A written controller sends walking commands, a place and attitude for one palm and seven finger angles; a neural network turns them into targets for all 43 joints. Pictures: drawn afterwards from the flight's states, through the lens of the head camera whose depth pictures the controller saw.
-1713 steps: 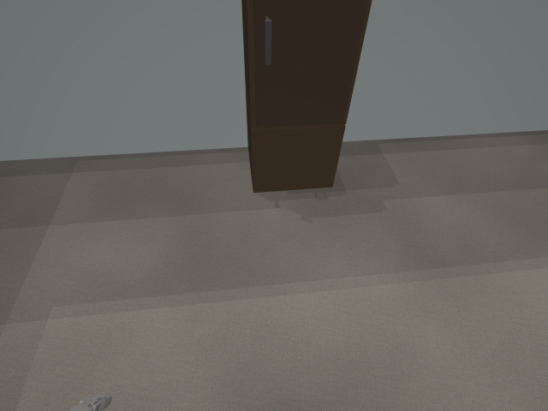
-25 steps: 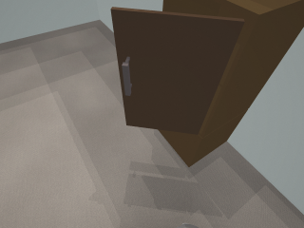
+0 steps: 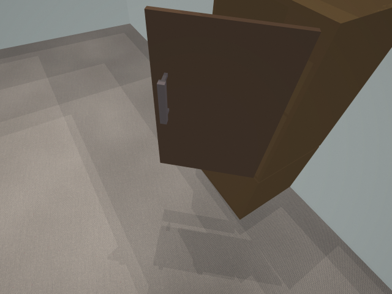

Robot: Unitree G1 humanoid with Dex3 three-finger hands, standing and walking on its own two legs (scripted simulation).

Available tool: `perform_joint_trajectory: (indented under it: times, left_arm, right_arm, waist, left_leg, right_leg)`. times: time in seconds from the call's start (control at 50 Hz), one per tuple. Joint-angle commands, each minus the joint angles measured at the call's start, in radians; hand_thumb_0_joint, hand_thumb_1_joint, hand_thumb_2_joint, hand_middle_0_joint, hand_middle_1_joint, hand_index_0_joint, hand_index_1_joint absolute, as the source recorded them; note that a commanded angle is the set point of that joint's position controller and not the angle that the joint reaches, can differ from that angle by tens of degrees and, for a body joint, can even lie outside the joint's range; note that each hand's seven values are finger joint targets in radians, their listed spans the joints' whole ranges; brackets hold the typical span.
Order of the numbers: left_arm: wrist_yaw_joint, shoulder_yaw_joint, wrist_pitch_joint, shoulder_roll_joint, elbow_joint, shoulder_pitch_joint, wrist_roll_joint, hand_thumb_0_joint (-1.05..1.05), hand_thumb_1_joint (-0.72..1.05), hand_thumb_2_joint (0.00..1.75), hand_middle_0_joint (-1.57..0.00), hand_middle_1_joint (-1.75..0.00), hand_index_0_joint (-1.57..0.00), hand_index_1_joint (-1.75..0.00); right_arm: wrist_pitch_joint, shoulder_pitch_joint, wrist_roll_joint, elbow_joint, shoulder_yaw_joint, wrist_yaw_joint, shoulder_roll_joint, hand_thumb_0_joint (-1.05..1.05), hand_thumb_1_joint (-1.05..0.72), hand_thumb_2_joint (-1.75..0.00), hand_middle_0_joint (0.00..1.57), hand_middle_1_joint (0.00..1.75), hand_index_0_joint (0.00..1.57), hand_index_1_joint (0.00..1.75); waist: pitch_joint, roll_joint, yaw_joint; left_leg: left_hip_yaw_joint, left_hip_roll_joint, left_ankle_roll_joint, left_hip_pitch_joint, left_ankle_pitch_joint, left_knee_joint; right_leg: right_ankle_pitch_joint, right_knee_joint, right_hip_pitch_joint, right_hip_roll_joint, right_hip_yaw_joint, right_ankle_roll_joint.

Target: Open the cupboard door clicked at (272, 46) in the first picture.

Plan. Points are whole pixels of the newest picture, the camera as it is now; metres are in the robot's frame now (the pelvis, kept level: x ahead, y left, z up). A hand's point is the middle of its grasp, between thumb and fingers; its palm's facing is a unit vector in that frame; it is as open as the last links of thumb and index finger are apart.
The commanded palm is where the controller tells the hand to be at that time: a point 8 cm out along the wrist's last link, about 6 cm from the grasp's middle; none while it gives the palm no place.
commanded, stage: come to a stop and stand still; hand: left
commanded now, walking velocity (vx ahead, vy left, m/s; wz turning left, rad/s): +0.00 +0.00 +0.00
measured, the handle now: (164, 99) +0.60 +0.14 +0.03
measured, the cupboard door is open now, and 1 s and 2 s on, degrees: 48 48 48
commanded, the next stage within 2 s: look again from close up in 0.60 s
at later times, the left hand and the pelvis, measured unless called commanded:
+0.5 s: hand out of the picture -0.03 +0.15 -0.17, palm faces +0.03 -0.99 -0.16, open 7.3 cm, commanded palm none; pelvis -0.02 -0.01 +0.01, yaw +0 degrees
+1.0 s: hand out of the picture -0.01 +0.19 -0.17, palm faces +0.02 -0.98 -0.21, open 7.4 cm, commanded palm none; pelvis -0.02 +0.01 +0.00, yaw +0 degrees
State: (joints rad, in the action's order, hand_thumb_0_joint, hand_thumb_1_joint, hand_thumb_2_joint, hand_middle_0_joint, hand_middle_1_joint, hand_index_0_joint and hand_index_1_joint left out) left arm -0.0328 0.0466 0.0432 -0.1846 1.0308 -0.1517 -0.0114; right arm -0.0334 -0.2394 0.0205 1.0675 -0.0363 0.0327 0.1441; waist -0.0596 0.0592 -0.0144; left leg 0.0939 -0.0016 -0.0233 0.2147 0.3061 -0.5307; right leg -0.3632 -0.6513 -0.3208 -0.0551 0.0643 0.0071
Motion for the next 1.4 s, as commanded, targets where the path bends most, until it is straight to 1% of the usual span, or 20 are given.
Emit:
perform_joint_trajectory:
  times: [0.0,0.04,0.08,0.1,0.12,0.14,0.16,0.32,0.6,0.66,0.68,0.7,0.72,0.74,0.78,0.84,0.94,1.26,1.32,1.38]
  left_arm:
    - [0.005,0.013,-0.002,-0.049,-0.037,-0.047,-0.005,0.0,0.9,0.9,-0.2,-0.3,-0.2,-0.3]
    - [0.009,0.005,-0.016,-0.044,-0.024,-0.08,-0.004,0.0,0.9,0.9,-0.2,-0.3,-0.2,-0.3]
    - [0.004,0.001,-0.037,-0.069,0.001,-0.126,-0.001,0.0,0.9,0.9,-0.2,-0.3,-0.2,-0.3]
    - [-0.001,-0.001,-0.045,-0.093,0.007,-0.123,-0.003,0.0,0.9,0.9,-0.2,-0.3,-0.2,-0.3]
    - [-0.001,-0.005,-0.051,-0.108,0.006,-0.105,-0.001,0.0,0.9,0.9,-0.2,-0.3,-0.2,-0.3]
    - [0.0,-0.007,-0.053,-0.11,0.008,-0.101,-0.002,0.0,0.9,0.9,-0.2,-0.3,-0.2,-0.3]
    - [-0.003,-0.008,-0.058,-0.101,0.014,-0.105,0.001,0.0,0.9,0.9,-0.2,-0.3,-0.2,-0.3]
    - [-0.001,-0.025,-0.053,-0.076,0.049,-0.135,0.002,0.0,0.9,0.9,-0.2,-0.3,-0.2,-0.3]
    - [-0.003,-0.03,-0.057,-0.043,0.082,-0.185,0.008,0.0,0.9,0.9,-0.2,-0.3,-0.2,-0.3]
    - [-0.005,-0.029,-0.058,-0.034,0.085,-0.193,0.007,0.0,0.9,0.9,-0.2,-0.3,-0.2,-0.3]
    - [-0.042,-0.043,-0.093,-0.06,0.103,-0.272,-0.017,0.0,0.9,0.9,-0.2,-0.3,-0.2,-0.3]
    - [-0.036,-0.031,-0.101,-0.114,0.055,-0.227,-0.005,0.0,0.9,0.9,-0.2,-0.3,-0.2,-0.3]
    - [-0.025,-0.024,-0.108,-0.123,0.045,-0.19,-0.006,0.0,0.9,0.9,-0.2,-0.3,-0.2,-0.3]
    - [-0.021,-0.029,-0.107,-0.101,0.045,-0.183,-0.004,0.0,0.9,0.9,-0.2,-0.3,-0.2,-0.3]
    - [-0.017,-0.037,-0.1,-0.059,0.039,-0.188,-0.001,0.0,0.9,0.9,-0.2,-0.3,-0.2,-0.3]
    - [-0.015,-0.039,-0.087,-0.042,0.039,-0.203,-0.003,0.0,0.9,0.9,-0.2,-0.3,-0.2,-0.3]
    - [-0.011,-0.039,-0.073,-0.043,0.029,-0.203,-0.006,0.0,0.9,0.9,-0.2,-0.3,-0.2,-0.3]
    - [-0.004,-0.031,-0.068,-0.091,0.014,-0.2,-0.007,0.0,0.9,0.9,-0.2,-0.3,-0.2,-0.3]
    - [0.006,-0.03,-0.056,-0.062,0.018,-0.217,-0.013,0.0,0.9,0.9,-0.2,-0.3,-0.2,-0.3]
    - [0.022,-0.02,-0.044,-0.055,-0.007,-0.208,-0.022,0.0,0.9,0.9,-0.2,-0.3,-0.2,-0.3]
  right_arm:
    - [0.026,0.01,0.008,-0.055,-0.015,0.016,0.137,0.0,-0.9,-0.9,0.2,0.3,0.2,0.3]
    - [0.035,0.005,0.002,-0.048,-0.015,0.016,0.144,0.0,-0.9,-0.9,0.2,0.3,0.2,0.3]
    - [0.04,-0.008,-0.011,-0.044,-0.017,0.014,0.141,0.0,-0.9,-0.9,0.2,0.3,0.2,0.3]
    - [0.039,-0.022,-0.017,-0.041,-0.018,0.01,0.124,0.0,-0.9,-0.9,0.2,0.3,0.2,0.3]
    - [0.037,-0.039,-0.019,-0.038,-0.016,0.005,0.108,0.0,-0.9,-0.9,0.2,0.3,0.2,0.3]
    - [0.038,-0.04,-0.016,-0.03,-0.016,0.001,0.11,0.0,-0.9,-0.9,0.2,0.3,0.2,0.3]
    - [0.034,-0.041,-0.013,-0.021,-0.016,0.002,0.119,0.0,-0.9,-0.9,0.2,0.3,0.2,0.3]
    - [0.029,-0.032,-0.009,0.022,0.005,-0.004,0.102,0.0,-0.9,-0.9,0.2,0.3,0.2,0.3]
    - [0.039,-0.116,-0.007,0.07,0.016,0.005,0.073,0.0,-0.9,-0.9,0.2,0.3,0.2,0.3]
    - [0.042,-0.132,-0.007,0.077,0.016,0.007,0.065,0.0,-0.9,-0.9,0.2,0.3,0.2,0.3]
    - [0.069,-0.001,-0.012,0.001,0.025,-0.011,0.097,0.0,-0.9,-0.9,0.2,0.3,0.2,0.3]
    - [0.056,-0.088,-0.012,-0.025,0.023,-0.015,0.039,0.0,-0.9,-0.9,0.2,0.3,0.2,0.3]
    - [0.053,-0.093,-0.002,-0.014,0.025,-0.019,0.036,0.0,-0.9,-0.9,0.2,0.3,0.2,0.3]
    - [0.059,-0.126,-0.004,-0.014,0.025,-0.017,0.047,0.0,-0.9,-0.9,0.2,0.3,0.2,0.3]
    - [0.069,-0.141,-0.003,-0.014,0.026,-0.013,0.063,0.0,-0.9,-0.9,0.2,0.3,0.2,0.3]
    - [0.075,-0.136,-0.003,-0.022,0.027,-0.007,0.078,0.0,-0.9,-0.9,0.2,0.3,0.2,0.3]
    - [0.071,-0.115,-0.004,-0.028,0.024,-0.007,0.092,0.0,-0.9,-0.9,0.2,0.3,0.2,0.3]
    - [0.077,-0.062,-0.006,-0.025,0.016,-0.007,0.138,0.0,-0.9,-0.9,0.2,0.3,0.2,0.3]
    - [0.064,-0.084,-0.001,-0.019,0.011,-0.009,0.134,0.0,-0.9,-0.9,0.2,0.3,0.2,0.3]
    - [0.055,-0.081,0.006,-0.038,-0.012,-0.007,0.182,0.0,-0.9,-0.9,0.2,0.3,0.2,0.3]
  waist:
    - [-0.022,-0.246,-0.009]
    - [0.027,-0.188,-0.019]
    - [0.089,-0.086,-0.014]
    - [0.101,-0.023,0.01]
    - [0.095,0.002,0.025]
    - [0.103,0.002,0.033]
    - [0.129,0.081,0.034]
    - [-0.034,-0.043,0.021]
    - [-0.036,-0.05,0.014]
    - [-0.029,-0.052,0.014]
    - [-0.04,-0.09,-0.031]
    - [0.065,-0.088,0.044]
    - [0.051,-0.108,0.033]
    - [0.084,-0.093,0.046]
    - [0.075,-0.094,0.038]
    - [0.045,-0.093,0.023]
    - [-0.052,-0.047,0.014]
    - [0.002,-0.069,0.008]
    - [0.001,-0.101,0.015]
    - [-0.055,-0.171,0.019]
  left_leg:
    - [-0.202,-0.247,-0.115,0.094,-0.308,0.266]
    - [-0.17,-0.217,-0.098,-0.001,-0.416,0.198]
    - [-0.135,-0.151,-0.043,-0.062,-0.405,0.108]
    - [-0.097,-0.111,-0.006,-0.061,-0.321,0.083]
    - [-0.084,-0.091,0.011,-0.063,-0.237,0.097]
    - [-0.076,-0.084,0.016,-0.095,-0.28,0.1]
    - [-0.074,-0.099,0.018,-0.123,-0.279,0.092]
    - [-0.089,-0.097,0.014,-0.065,-0.105,0.189]
    - [-0.092,-0.099,0.018,-0.036,-0.101,0.212]
    - [-0.094,-0.101,0.018,-0.034,-0.122,0.209]
    - [-0.056,-0.108,0.039,0.039,-0.214,-0.028]
    - [-0.075,-0.069,0.03,0.01,-0.009,-0.001]
    - [-0.071,-0.061,0.03,0.0,-0.023,0.018]
    - [-0.079,-0.073,0.025,-0.018,-0.074,0.039]
    - [-0.104,-0.1,0.005,-0.011,-0.189,0.064]
    - [-0.122,-0.117,-0.012,0.018,-0.227,0.09]
    - [-0.137,-0.114,-0.02,0.071,-0.101,0.156]
    - [-0.114,-0.115,-0.024,0.005,-0.113,0.178]
    - [-0.139,-0.147,-0.036,0.003,0.131,0.218]
    - [-0.217,-0.226,-0.072,0.025,0.322,0.292]
  right_leg:
    - [-0.077,-0.107,0.033,0.003,-0.056,0.009]
    - [0.007,0.053,0.067,0.002,-0.047,0.002]
    - [0.286,0.242,0.14,-0.021,-0.105,0.009]
    - [0.403,0.255,0.148,-0.077,-0.165,0.029]
    - [0.437,0.267,0.141,-0.119,-0.174,0.046]
    - [0.49,0.247,0.132,-0.113,-0.162,0.047]
    - [0.476,0.246,0.131,-0.095,-0.159,0.045]
    - [0.128,0.358,0.061,-0.056,-0.156,0.034]
    - [0.128,0.359,0.104,-0.049,-0.139,0.036]
    - [0.155,0.349,0.116,-0.048,-0.13,0.036]
    - [0.629,0.307,0.1,-0.117,-0.185,0.016]
    - [0.456,0.304,0.131,-0.156,-0.221,0.055]
    - [0.406,0.291,0.117,-0.148,-0.191,0.067]
    - [0.275,0.273,0.101,-0.11,-0.165,0.07]
    - [0.245,0.227,0.101,-0.055,-0.124,0.054]
    - [0.208,0.199,0.102,-0.032,-0.103,0.044]
    - [0.136,0.209,0.057,-0.026,-0.101,0.032]
    - [0.186,0.233,0.076,-0.042,-0.117,0.027]
    - [0.022,0.192,0.04,-0.008,-0.088,0.032]
    - [-0.046,0.084,-0.059,0.039,-0.03,0.032]
